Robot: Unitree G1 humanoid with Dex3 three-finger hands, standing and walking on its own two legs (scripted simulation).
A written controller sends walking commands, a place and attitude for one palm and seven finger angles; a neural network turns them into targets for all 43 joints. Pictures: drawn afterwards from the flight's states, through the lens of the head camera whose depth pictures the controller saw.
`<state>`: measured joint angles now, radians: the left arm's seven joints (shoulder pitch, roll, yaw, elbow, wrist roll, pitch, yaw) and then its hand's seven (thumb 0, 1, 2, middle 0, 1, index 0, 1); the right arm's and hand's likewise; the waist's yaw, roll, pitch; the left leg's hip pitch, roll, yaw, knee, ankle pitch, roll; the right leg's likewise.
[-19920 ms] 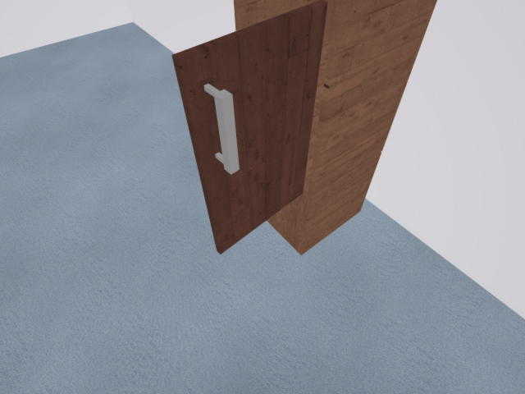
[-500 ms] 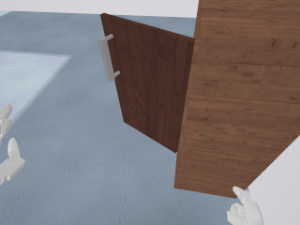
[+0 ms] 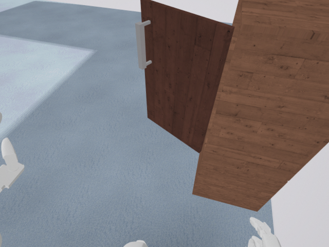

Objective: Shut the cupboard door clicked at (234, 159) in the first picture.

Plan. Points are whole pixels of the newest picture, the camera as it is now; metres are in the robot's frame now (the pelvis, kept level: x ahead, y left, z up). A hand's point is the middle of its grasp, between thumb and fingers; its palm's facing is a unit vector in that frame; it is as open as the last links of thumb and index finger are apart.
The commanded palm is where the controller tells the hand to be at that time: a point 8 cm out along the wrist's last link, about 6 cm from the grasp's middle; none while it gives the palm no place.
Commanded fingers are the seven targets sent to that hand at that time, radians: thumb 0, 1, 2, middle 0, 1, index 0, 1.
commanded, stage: step back with the hand held close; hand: left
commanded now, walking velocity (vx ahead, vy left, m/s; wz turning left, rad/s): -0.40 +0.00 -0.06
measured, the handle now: (145, 45) +0.78 +0.15 +0.12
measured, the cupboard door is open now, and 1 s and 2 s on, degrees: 63 63 63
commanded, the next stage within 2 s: stop stepping back and stand still in 0.38 s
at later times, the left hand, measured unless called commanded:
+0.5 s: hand out of the picture +0.13 +0.27 +0.18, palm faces +0.39 -0.82 -0.42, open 7.4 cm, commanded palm +0.05 +0.32 +0.19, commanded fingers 0.00 0.90 0.90 -0.20 -0.30 -0.20 -0.30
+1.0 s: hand out of the picture +0.03 +0.30 +0.18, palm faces +0.46 -0.83 -0.32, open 7.4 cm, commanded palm -0.03 +0.34 +0.19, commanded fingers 0.00 0.90 0.90 -0.20 -0.30 -0.20 -0.30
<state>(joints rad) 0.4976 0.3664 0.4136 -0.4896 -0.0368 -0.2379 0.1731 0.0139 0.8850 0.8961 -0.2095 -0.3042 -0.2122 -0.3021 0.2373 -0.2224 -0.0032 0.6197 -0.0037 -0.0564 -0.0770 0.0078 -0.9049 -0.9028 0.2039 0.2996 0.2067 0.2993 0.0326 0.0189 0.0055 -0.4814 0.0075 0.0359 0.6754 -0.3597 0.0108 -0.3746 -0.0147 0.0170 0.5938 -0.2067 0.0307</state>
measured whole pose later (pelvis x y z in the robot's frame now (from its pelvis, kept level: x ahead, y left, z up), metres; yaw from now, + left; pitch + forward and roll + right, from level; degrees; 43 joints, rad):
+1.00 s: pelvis -0.19 +0.05 +0.00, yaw -4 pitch -2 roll -1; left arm 0.45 0.38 0.40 -0.43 -0.04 -0.18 0.20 0.01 0.88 0.90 -0.21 -0.30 -0.21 -0.30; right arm 0.29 -0.23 -0.01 0.69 -0.01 -0.07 -0.10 0.01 -0.91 -0.90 0.20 0.30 0.21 0.30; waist -0.02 -0.02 -0.05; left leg -0.36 0.02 0.03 0.64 -0.25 0.03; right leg -0.29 0.02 -0.02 0.70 -0.43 -0.02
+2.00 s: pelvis -0.18 +0.07 +0.02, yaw -4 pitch -1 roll -1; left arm 0.34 0.22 0.00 1.13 0.01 0.02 0.03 0.00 0.93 0.90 -0.20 -0.30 -0.20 -0.30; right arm 0.29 -0.17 0.01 1.08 -0.02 0.03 -0.02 0.00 -0.91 -0.90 0.20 0.30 0.20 0.30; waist 0.01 0.01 0.06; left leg -0.24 -0.02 0.01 0.42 -0.17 0.04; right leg -0.13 0.01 -0.05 0.38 -0.24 -0.01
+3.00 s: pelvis -0.17 +0.06 +0.02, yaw -5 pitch -2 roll +0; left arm 0.25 0.22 0.01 1.14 0.01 -0.01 0.03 0.00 0.90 0.90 -0.20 -0.30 -0.20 -0.30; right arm 0.23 -0.22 0.00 1.11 -0.01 0.01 -0.03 0.00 -0.91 -0.90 0.20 0.30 0.20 0.30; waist 0.00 0.01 0.04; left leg -0.18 -0.02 0.03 0.38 -0.17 0.03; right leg -0.08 0.01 -0.04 0.36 -0.25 -0.02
